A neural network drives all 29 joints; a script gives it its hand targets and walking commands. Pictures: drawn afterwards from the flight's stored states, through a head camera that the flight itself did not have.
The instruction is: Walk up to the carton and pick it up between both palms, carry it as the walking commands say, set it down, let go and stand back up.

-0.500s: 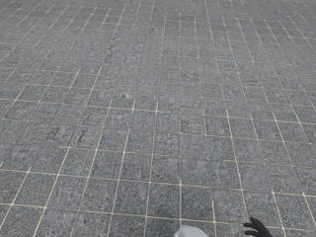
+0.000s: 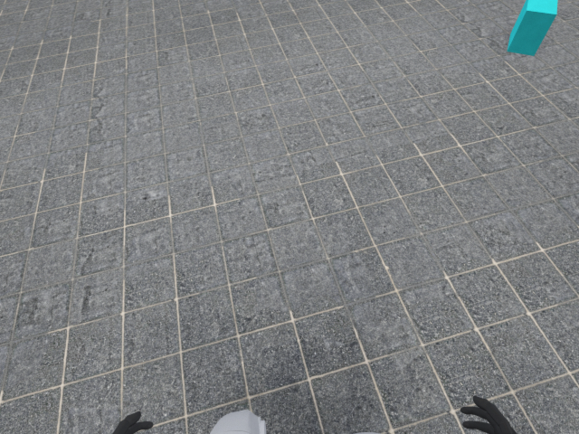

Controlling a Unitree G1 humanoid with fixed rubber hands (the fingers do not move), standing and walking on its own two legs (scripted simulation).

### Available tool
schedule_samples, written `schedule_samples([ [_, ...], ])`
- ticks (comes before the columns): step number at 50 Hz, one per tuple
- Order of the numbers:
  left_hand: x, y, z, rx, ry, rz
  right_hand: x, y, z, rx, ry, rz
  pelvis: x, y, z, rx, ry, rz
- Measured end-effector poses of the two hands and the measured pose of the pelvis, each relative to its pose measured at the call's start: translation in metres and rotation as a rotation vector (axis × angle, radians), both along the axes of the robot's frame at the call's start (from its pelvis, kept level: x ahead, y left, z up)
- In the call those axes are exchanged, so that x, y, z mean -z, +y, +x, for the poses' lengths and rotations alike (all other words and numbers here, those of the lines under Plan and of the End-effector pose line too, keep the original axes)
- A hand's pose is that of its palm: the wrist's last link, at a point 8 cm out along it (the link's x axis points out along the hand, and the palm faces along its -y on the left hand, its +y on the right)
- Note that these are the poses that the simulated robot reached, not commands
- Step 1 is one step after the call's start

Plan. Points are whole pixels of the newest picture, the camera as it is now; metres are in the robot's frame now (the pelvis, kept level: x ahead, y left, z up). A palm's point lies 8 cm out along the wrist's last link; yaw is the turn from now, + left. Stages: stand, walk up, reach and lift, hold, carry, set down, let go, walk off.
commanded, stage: walk up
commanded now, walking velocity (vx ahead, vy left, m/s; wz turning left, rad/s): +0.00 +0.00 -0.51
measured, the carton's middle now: (531, 25) +2.18 -1.37 -0.66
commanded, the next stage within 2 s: none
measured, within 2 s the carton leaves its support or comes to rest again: neither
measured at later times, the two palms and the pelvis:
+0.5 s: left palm (186, 316) +0.31 +0.21 -0.11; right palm out of the picture -0.02 -0.25 -0.10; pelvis +0.10 +0.00 +0.00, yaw -14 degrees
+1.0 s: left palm (225, 277) +0.38 +0.14 -0.11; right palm (533, 274) +0.36 -0.39 -0.10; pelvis +0.31 -0.10 +0.01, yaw -24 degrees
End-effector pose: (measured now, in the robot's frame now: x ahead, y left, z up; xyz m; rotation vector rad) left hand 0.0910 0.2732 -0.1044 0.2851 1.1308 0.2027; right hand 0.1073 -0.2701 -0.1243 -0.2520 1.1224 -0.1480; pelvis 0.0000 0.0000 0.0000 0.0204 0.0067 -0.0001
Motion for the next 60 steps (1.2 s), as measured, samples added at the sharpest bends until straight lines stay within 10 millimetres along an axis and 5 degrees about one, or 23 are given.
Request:
schedule_samples([
  [8,0.005,0.011,-0.014,-0.006,0.036,-0.046,-0.028,0.022,0.041,-0.014,-0.146,0.007,-0.005,0.014,0.011,0.070,0.022,-0.006],
  [12,0.019,0.026,0.011,0.052,0.037,-0.056,-0.030,0.025,0.032,0.043,-0.189,-0.044,0.003,0.028,0.025,0.105,0.018,-0.022],
  [17,0.012,0.008,0.087,0.162,-0.052,-0.120,-0.031,0.018,-0.044,0.171,-0.010,-0.077,-0.005,0.028,0.051,0.144,-0.001,-0.039],
  [23,0.011,-0.042,0.182,0.296,-0.107,-0.185,-0.031,0.021,-0.115,0.356,0.177,-0.065,-0.006,0.012,0.090,0.210,-0.016,-0.050],
  [27,0.009,-0.097,0.256,0.413,-0.156,-0.206,-0.021,0.027,-0.132,0.461,0.274,-0.017,0.001,-0.009,0.119,0.265,-0.004,-0.040],
  [32,0.014,-0.167,0.342,0.536,-0.226,-0.171,0.008,0.014,-0.121,0.549,0.364,0.051,0.024,-0.049,0.163,0.323,0.029,-0.023],
  [35,0.022,-0.179,0.352,0.545,-0.188,-0.117,0.020,-0.011,-0.074,0.537,0.302,0.079,0.026,-0.069,0.182,0.341,0.023,-0.010],
  [43,0.010,-0.145,0.291,0.376,0.088,-0.037,-0.001,-0.090,0.117,0.393,-0.027,0.061,-0.004,-0.096,0.246,0.393,-0.015,0.013],
  [49,0.003,-0.131,0.282,0.289,0.209,-0.024,-0.022,-0.115,0.235,0.319,-0.161,0.055,-0.012,-0.103,0.304,0.422,-0.020,0.006],
  [56,0.024,-0.121,0.342,0.271,0.286,-0.037,-0.032,-0.119,0.358,0.292,-0.283,0.012,0.002,-0.105,0.391,0.460,0.003,-0.032],
  [58,0.039,-0.121,0.375,0.303,0.289,-0.040,-0.025,-0.123,0.368,0.322,-0.279,-0.029,0.013,-0.105,0.415,0.480,0.005,-0.036],
  [60,0.044,-0.129,0.418,0.337,0.256,-0.052,-0.021,-0.123,0.352,0.372,-0.202,-0.050,0.012,-0.108,0.433,0.497,0.002,-0.035],
])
